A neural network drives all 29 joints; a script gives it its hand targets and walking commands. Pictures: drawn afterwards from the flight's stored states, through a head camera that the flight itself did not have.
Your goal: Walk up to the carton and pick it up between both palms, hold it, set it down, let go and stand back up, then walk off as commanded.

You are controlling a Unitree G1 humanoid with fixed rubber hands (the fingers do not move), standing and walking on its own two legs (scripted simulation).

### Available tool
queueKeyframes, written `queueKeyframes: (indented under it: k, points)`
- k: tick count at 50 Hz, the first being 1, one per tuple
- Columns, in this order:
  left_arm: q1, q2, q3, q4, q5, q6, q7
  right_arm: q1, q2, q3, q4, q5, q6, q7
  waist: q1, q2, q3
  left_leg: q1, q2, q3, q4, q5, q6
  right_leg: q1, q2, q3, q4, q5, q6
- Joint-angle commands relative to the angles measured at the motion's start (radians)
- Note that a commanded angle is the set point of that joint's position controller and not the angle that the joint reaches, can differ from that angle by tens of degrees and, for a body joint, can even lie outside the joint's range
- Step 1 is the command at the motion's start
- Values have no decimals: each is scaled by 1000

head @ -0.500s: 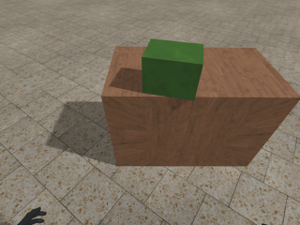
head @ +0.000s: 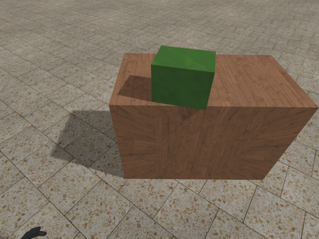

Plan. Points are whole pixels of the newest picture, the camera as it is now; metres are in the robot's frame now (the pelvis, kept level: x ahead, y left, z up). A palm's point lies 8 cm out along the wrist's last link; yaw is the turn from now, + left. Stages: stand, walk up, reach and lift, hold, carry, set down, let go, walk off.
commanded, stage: walk up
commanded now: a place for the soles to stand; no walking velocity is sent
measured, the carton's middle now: (183, 77) +0.80 -0.12 +0.00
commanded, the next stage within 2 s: none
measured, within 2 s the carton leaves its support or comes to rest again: neither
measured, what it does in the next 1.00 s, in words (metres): walks ahead: right foot, then left foot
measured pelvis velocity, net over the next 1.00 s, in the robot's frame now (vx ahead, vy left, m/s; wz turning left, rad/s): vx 0.26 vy -0.13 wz -0.05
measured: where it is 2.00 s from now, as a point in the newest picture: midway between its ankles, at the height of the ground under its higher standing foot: (178, 227)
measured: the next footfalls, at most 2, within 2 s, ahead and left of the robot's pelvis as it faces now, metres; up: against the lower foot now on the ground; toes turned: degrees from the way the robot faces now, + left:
right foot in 0.10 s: +0.07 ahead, -0.16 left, +0.00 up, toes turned -6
left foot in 0.48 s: +0.25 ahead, +0.08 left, +0.00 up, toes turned -1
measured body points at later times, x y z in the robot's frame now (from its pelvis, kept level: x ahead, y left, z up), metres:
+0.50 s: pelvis +0.11 -0.06 -0.01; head +0.12 -0.08 +0.44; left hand +0.17 +0.27 -0.08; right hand +0.22 -0.41 -0.10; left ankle +0.21 +0.07 -0.73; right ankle +0.03 -0.15 -0.73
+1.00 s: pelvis +0.26 -0.13 -0.01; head +0.28 -0.15 +0.44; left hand +0.31 +0.20 -0.08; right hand +0.36 -0.47 -0.10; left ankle +0.36 +0.03 -0.69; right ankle +0.23 -0.20 -0.73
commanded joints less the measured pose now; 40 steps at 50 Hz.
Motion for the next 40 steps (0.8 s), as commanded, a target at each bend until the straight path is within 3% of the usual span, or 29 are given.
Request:
queueKeyframes:
  k: [1,3,4,5,6,7,9,11,14,15,16,17,19,20,21,23,24,25,26,27,28,29,30,32,35,37,38,39,40]
  points:
    - [-72,216,131,-39,14,-21,-34,-9,-286,-85,-63,-43,-31,-14,-36,99,135,-21,278,-452,-318,-411,222,-247,0,124,18,9,0]
    - [11,206,131,-14,7,-34,-34,-81,-280,-77,-76,-40,-27,-12,25,97,70,-107,228,-303,-227,-339,180,-26,16,90,-188,81,-21]
    - [185,195,150,34,-1,-37,-31,-152,-261,-77,-95,-56,-20,-7,127,74,6,-256,169,-170,-120,-291,112,283,38,50,-312,171,-35]
    - [336,264,163,70,14,-57,-12,-131,-158,-48,-90,-45,-13,-9,194,-166,19,-423,31,-49,226,-292,46,467,-15,193,-511,31,-41]
    - [308,347,177,39,28,-71,5,-119,-52,0,-125,-26,-23,-12,161,-352,-13,-622,-91,84,480,-299,-5,478,-296,585,-638,-281,-109]
    - [185,357,171,2,22,-71,4,-197,-160,-25,-103,-10,-21,-18,140,-126,106,-629,-34,7,523,-175,-18,245,-375,711,-752,-516,-142]
    - [62,298,148,-21,3,-68,1,-76,-229,-41,-37,0,-34,0,49,-114,121,-517,53,70,449,-10,-28,238,-253,480,-669,-317,-164]
    - [113,236,128,-34,10,-68,0,-33,-181,-30,-20,-4,-34,11,53,-184,75,-432,71,172,385,20,-32,220,-157,291,-619,-103,-177]
    - [193,247,123,-30,8,-64,-8,-85,-117,-18,-49,-10,-37,24,83,-264,81,-425,78,205,237,35,-53,247,-162,244,-563,150,-231]
    - [209,246,132,-43,1,-62,-8,-107,-124,-14,-45,-10,-37,25,102,-222,47,-415,74,223,209,70,-42,298,-160,231,-537,218,-224]
    - [221,246,129,-43,0,-57,-7,-139,-108,-2,-57,-8,-39,27,111,-246,66,-405,65,229,146,79,-40,297,-157,224,-515,284,-218]
    - [211,247,117,-48,1,-53,-7,-151,-112,-10,-64,-12,-43,25,108,-216,38,-321,65,230,133,118,-39,233,-168,204,-506,290,-217]
    - [208,236,118,-49,1,-46,-13,-136,-88,-5,-59,1,-48,27,99,-265,30,-248,46,262,71,133,-27,225,-145,158,-479,328,-209]
    - [215,237,108,-47,1,-42,-13,-170,-100,-5,-52,-7,-51,28,102,-224,31,-201,37,270,47,120,-19,196,-157,171,-456,334,-201]
    - [190,229,102,-53,-2,-36,-11,-142,-96,-8,-53,-6,-52,23,86,-239,42,-172,19,274,11,111,-18,203,-140,153,-418,395,-195]
    - [165,217,97,-49,-5,-37,-10,-62,-83,-9,-20,-7,-58,11,36,-180,6,-48,3,303,-81,175,0,197,-117,111,-302,487,-166]
    - [176,203,81,-66,-14,-34,-10,-18,-129,-21,-18,-19,-64,0,11,-125,-29,104,-19,295,-101,104,22,140,-106,85,-179,611,-136]
    - [168,173,72,-74,-12,-33,-6,83,-177,-43,8,-13,-67,-7,-45,-90,-108,302,32,182,-78,129,73,11,-59,43,-17,607,-91]
    - [137,134,59,-96,-14,-34,-7,162,-264,-78,4,-14,-73,-18,-96,25,-155,439,227,-172,-123,-80,164,-227,12,11,216,430,-38]
    - [97,160,68,-116,-12,-27,-6,176,-332,-94,-9,-16,-72,-27,-102,139,-58,372,420,-559,-279,-285,271,-458,80,63,354,-16,-26]
    - [52,209,80,-104,-11,-19,-2,132,-331,-81,-7,0,-70,-26,-77,54,48,222,462,-583,-317,-420,312,-463,2,153,367,-49,-28]
    - [33,212,79,-95,-5,-27,-10,81,-291,-67,-7,-5,-67,-25,-60,13,167,130,437,-520,-330,-425,309,-489,-17,171,324,-38,-28]
    - [43,220,87,-72,-2,-29,-15,34,-269,-56,-15,-8,-64,-22,-34,8,181,46,383,-416,-322,-349,264,-399,-31,174,238,7,-33]
    - [106,195,96,-29,-9,-34,-25,-13,-261,-56,-30,-21,-61,-10,-5,117,166,-88,296,-233,-332,-295,208,-223,-25,119,103,58,-21]
    - [93,194,109,-28,-13,-38,-38,-75,-263,-57,-44,-24,-50,1,22,145,213,-225,276,-124,-287,-290,184,-68,-20,87,-97,86,-14]
    - [263,171,118,34,-4,-52,-25,-118,-217,-47,-72,-28,-38,8,102,102,67,-279,196,3,-68,-212,120,244,43,27,-280,236,-28]
    - [377,240,146,54,19,-72,-7,-82,-136,-20,-73,-28,-29,5,150,-135,-5,-368,128,82,215,-182,83,410,36,73,-347,138,-23]
    - [383,329,159,31,26,-83,12,-92,-28,13,-109,-12,-36,-2,162,-391,7,-554,-30,159,510,-227,15,375,-260,567,-586,-105,-66]
    - [247,345,154,0,7,-84,12,-132,-141,-14,-93,-7,-23,-15,122,-192,112,-556,-3,50,578,-162,-7,205,-357,717,-697,-212,-100]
